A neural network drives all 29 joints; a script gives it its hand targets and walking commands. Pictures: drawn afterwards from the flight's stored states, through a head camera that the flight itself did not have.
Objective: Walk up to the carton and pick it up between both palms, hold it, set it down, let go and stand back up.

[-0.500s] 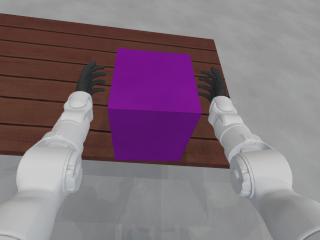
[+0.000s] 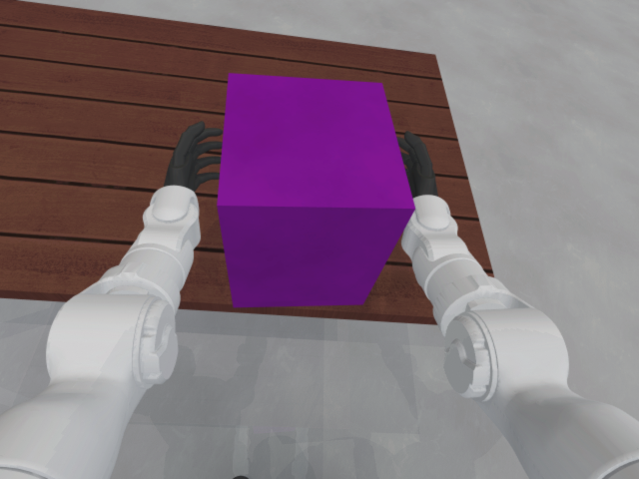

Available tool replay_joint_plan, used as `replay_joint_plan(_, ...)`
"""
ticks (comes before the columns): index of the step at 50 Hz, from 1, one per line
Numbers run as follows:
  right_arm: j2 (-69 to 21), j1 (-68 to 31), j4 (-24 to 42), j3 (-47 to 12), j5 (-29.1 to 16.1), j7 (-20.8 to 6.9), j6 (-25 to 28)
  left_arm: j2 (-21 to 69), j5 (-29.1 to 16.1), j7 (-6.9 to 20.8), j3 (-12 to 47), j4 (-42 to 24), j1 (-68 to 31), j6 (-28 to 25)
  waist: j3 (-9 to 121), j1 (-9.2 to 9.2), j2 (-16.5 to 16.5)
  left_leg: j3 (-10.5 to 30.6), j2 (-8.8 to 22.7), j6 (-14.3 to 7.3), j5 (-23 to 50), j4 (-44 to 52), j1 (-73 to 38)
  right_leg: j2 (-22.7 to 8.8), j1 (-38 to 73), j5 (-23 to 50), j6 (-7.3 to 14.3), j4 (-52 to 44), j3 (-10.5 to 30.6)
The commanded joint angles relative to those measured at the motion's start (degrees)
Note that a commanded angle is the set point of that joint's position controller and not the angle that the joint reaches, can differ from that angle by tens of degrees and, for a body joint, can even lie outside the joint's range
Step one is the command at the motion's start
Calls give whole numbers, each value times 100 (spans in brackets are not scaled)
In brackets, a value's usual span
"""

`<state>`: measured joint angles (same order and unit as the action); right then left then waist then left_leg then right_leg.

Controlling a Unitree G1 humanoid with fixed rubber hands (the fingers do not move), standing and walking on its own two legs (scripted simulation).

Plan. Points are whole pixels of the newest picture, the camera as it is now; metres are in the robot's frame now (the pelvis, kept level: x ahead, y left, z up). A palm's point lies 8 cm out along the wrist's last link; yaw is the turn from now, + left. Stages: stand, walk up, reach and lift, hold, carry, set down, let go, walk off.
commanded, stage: reach and lift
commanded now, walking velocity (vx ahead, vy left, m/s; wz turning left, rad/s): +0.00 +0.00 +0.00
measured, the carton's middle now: (303, 202) +0.47 +0.02 +0.03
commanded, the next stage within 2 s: none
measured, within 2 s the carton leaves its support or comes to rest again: leaves its support in 1.98 s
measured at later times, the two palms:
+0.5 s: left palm (177, 203) +0.42 +0.18 +0.07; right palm (409, 216) +0.42 -0.11 +0.08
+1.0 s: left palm (176, 204) +0.42 +0.18 +0.07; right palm (409, 218) +0.41 -0.11 +0.08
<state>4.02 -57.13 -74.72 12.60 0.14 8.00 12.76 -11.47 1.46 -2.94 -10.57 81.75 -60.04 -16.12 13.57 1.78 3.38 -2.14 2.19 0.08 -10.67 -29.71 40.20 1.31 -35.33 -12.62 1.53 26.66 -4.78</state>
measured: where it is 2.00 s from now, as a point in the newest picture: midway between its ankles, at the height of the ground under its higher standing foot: outside the picture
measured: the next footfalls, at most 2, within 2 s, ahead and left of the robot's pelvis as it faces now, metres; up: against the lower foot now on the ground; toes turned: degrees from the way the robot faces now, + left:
none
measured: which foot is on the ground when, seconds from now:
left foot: down 0.00-1.00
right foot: down 0.00-1.00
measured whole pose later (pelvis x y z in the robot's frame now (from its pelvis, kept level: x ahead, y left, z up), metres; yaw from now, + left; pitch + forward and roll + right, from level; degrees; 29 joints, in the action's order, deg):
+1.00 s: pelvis +0.01 +0.01 +0.02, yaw +0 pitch +8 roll -1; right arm -11.0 -42.6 -51.5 41.2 31.4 1.5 14.4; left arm 3.1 27.3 0.3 -35.8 53.5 -45.9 -4.7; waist 0.9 -1.5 3.6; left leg -4.0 0.6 -1.1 -8.6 -18.7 17.6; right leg 0.2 -13.5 -10.2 0.4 16.2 -3.1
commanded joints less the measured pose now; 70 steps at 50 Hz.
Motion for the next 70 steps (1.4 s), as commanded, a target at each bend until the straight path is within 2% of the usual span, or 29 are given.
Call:
replay_joint_plan(1, -995, -1875, 888, 725, 974, -448, 398, 1444, 1154, 249, -438, -1654, -2289, -30, 2765, -119, -1407, -89, 18, 635, 3983, -338, -3733, 52, 1091, 2058, 9, -406, 55)
replay_joint_plan(4, -2958, -1913, 1019, 1093, 2219, -924, 475, 2977, 1991, 649, -746, -1546, -2269, 12, 2253, -242, -1210, -211, -80, 481, 3668, -91, -3668, -43, 1632, 2184, -56, -553, -16)
replay_joint_plan(6, -3543, -1768, 1119, 1262, 2752, -1107, 529, 3352, 2402, 791, -963, -1434, -2030, 27, 1937, -295, -1052, -359, -139, 386, 3246, 146, -3467, -137, 2249, 2482, -121, -530, -47)
replay_joint_plan(10, -3928, -1546, 1476, 1282, 3180, -1164, 414, 3332, 2669, 866, -1365, -1448, -1692, 170, 1670, -452, -388, -479, -191, 101, 2288, 729, -2554, -233, 3465, 2957, -327, -463, 122)
replay_joint_plan(14, -3973, -1396, 1776, 1156, 3334, -1145, 218, 3326, 2603, 869, -1517, -1690, -1589, 377, 1667, -415, -30, -552, -172, -14, 1957, 997, -2602, -216, 3594, 2717, -424, -518, 93)
replay_joint_plan(17, -3873, -1384, 1882, 1142, 3330, -1124, 163, 3420, 2454, 851, -1441, -1891, -1648, 441, 1662, -377, -52, -578, -120, 59, 2242, 899, -2955, -124, 3313, 2532, -396, -575, 33)
replay_joint_plan(20, -3857, -1372, 1915, 1199, 3345, -1121, 169, 3565, 2416, 814, -1301, -2222, -1709, 502, 1719, -388, -265, -583, -87, 161, 2545, 806, -3443, -70, 3038, 2278, -345, -692, -59)
replay_joint_plan(21, -3884, -1388, 1900, 1268, 3347, -1121, 177, 3577, 2430, 800, -1317, -2268, -1723, 537, 1711, -308, -293, -614, -80, 198, 2645, 734, -3564, -55, 2969, 2170, -325, -744, -79)
replay_joint_plan(22, -3847, -1412, 1920, 1304, 3355, -1131, 205, 3643, 2440, 790, -1259, -2363, -1731, 560, 1710, -337, -448, -573, -61, 241, 2786, 682, -3728, -34, 2829, 2049, -279, -790, -102)
replay_joint_plan(25, -3815, -1383, 1907, 1390, 3342, -1136, 287, 3763, 2509, 746, -1183, -2539, -1585, 661, 1672, -347, -649, -580, -24, 294, 3185, 579, -4090, -10, 2558, 1948, -226, -891, -163)
replay_joint_plan(27, -3787, -1337, 1805, 1411, 3290, -1161, 293, 3814, 2587, 745, -1150, -2605, -1458, 771, 1544, -338, -761, -582, -30, 330, 3191, 579, -4122, -13, 2571, 1827, -196, -962, -122)
replay_joint_plan(28, -3821, -1315, 1806, 1383, 3270, -1170, 298, 3853, 2627, 764, -1142, -2671, -1448, 818, 1526, -401, -781, -596, -40, 318, 3135, 610, -4092, -15, 2631, 1869, -193, -972, -124)
replay_joint_plan(30, -3808, -1370, 1819, 1425, 3294, -1186, 308, 3884, 2620, 779, -1118, -2739, -1497, 894, 1469, -394, -780, -608, -48, 292, 2932, 676, -3987, -38, 2713, 1834, -207, -953, -122)
replay_joint_plan(36, -3880, -1465, 2002, 1360, 3286, -1185, 347, 3867, 2600, 796, -1195, -2797, -1419, 918, 1466, -399, -387, -651, -133, 134, 2308, 910, -3317, -138, 3379, 2130, -282, -860, -58)
replay_joint_plan(40, -3937, -1513, 2145, 1349, 3301, -1178, 354, 3843, 2586, 807, -1213, -2761, -1472, 895, 1559, -390, -244, -647, -148, 57, 2106, 983, -3186, -138, 3540, 2240, -336, -803, -55)
replay_joint_plan(43, -3928, -1438, 2122, 1379, 3320, -1168, 333, 3789, 2611, 824, -1247, -2763, -1473, 898, 1433, -379, -273, -687, -161, 60, 1992, 1046, -3146, -151, 3624, 2212, -367, -821, -66)
replay_joint_plan(45, -3946, -1387, 2088, 1417, 3349, -1184, 347, 3818, 2658, 811, -1220, -2788, -1455, 891, 1477, -343, -428, -663, -141, 74, 2074, 1022, -3226, -131, 3496, 2247, -325, -814, -79)
replay_joint_plan(48, -3846, -1400, 2046, 1467, 3317, -1200, 377, 3866, 2611, 797, -1147, -2869, -1413, 923, 1483, -381, -547, -674, -108, 147, 2489, 927, -3588, -94, 3278, 2105, -276, -862, -154)
replay_joint_plan(50, -3835, -1313, 1987, 1481, 3298, -1197, 351, 3902, 2674, 796, -1168, -2846, -1317, 972, 1374, -311, -583, -654, -73, 139, 2568, 887, -3630, -82, 3132, 2020, -259, -939, -138)
replay_joint_plan(51, -3800, -1348, 2001, 1542, 3278, -1204, 353, 3917, 2682, 797, -1196, -2870, -1253, 1000, 1365, -369, -604, -656, -80, 145, 2614, 859, -3695, -85, 3112, 1941, -227, -926, -156)
replay_joint_plan(55, -3803, -1296, 2032, 1461, 3261, -1213, 345, 3945, 2681, 803, -1201, -2916, -1196, 1053, 1300, -405, -487, -626, -77, 136, 2650, 872, -3723, -46, 3089, 1953, -257, -961, -138)
replay_joint_plan(56, -3777, -1308, 2041, 1443, 3228, -1215, 361, 3976, 2667, 788, -1138, -2962, -1224, 1062, 1351, -393, -623, -607, -82, 157, 2787, 825, -3719, -64, 3076, 1972, -234, -953, -152)
replay_joint_plan(61, -3782, -1249, 2014, 1376, 3216, -1195, 384, 4019, 2657, 744, -1113, -2982, -1209, 1025, 1489, -355, -562, -561, -48, 195, 3115, 731, -3992, -2, 2753, 1843, -206, -990, -182)
replay_joint_plan(62, -3810, -1274, 2046, 1359, 3176, -1193, 383, 4036, 2663, 730, -1150, -3028, -1200, 1038, 1495, -394, -608, -551, -57, 178, 3136, 745, -4055, 10, 2741, 1761, -196, -1018, -190)
replay_joint_plan(65, -3857, -1215, 1970, 1325, 3198, -1174, 357, 4061, 2697, 760, -1159, -3000, -1147, 1064, 1323, -420, -453, -574, -78, 132, 2773, 874, -3840, -11, 2891, 1766, -204, -1056, -154)
replay_joint_plan(69, -3867, -1275, 2036, 1293, 3198, -1167, 375, 4014, 2656, 770, -1096, -2995, -1206, 1090, 1341, -466, -448, -606, -95, 105, 2531, 961, -3565, -72, 3199, 1933, -229, -983, -133)
replay_joint_plan(70, -3882, -1285, 2034, 1285, 3214, -1172, 390, 4041, 2646, 768, -1082, -3005, -1256, 1080, 1362, -420, -419, -600, -94, 121, 2548, 958, -3618, -68, 3164, 1926, -233, -979, -157)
